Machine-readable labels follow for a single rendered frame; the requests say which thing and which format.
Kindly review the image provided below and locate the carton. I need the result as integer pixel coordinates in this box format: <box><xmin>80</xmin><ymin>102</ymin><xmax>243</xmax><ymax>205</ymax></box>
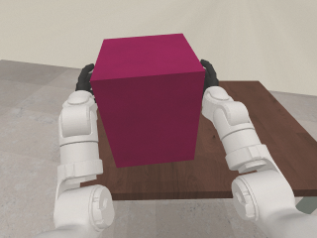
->
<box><xmin>89</xmin><ymin>33</ymin><xmax>206</xmax><ymax>168</ymax></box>

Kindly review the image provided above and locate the robot right upper arm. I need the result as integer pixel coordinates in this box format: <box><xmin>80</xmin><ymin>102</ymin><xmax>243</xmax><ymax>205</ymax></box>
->
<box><xmin>231</xmin><ymin>169</ymin><xmax>317</xmax><ymax>238</ymax></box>

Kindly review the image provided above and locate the robot left upper arm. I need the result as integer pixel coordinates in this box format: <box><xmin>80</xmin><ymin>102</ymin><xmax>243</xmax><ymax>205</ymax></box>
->
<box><xmin>32</xmin><ymin>184</ymin><xmax>115</xmax><ymax>238</ymax></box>

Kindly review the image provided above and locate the left robot forearm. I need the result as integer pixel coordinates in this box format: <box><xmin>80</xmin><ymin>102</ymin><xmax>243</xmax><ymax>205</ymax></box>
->
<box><xmin>53</xmin><ymin>90</ymin><xmax>103</xmax><ymax>225</ymax></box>

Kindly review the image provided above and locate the right robot forearm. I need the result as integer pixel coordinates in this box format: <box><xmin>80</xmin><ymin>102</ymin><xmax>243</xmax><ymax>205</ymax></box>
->
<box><xmin>201</xmin><ymin>86</ymin><xmax>296</xmax><ymax>206</ymax></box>

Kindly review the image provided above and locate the robot right hand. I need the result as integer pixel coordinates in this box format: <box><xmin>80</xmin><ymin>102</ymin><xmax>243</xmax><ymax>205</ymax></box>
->
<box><xmin>200</xmin><ymin>59</ymin><xmax>219</xmax><ymax>99</ymax></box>

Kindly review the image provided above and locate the table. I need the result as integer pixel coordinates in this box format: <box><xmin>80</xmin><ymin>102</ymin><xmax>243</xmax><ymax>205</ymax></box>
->
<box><xmin>79</xmin><ymin>80</ymin><xmax>317</xmax><ymax>238</ymax></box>

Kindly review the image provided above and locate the robot left hand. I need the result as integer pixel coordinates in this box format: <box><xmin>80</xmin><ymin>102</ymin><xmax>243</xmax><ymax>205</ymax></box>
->
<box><xmin>75</xmin><ymin>63</ymin><xmax>96</xmax><ymax>103</ymax></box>

